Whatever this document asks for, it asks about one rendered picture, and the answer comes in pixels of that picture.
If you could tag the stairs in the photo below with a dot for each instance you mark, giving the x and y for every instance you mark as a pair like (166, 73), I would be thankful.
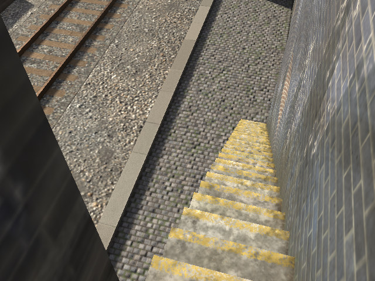
(234, 227)

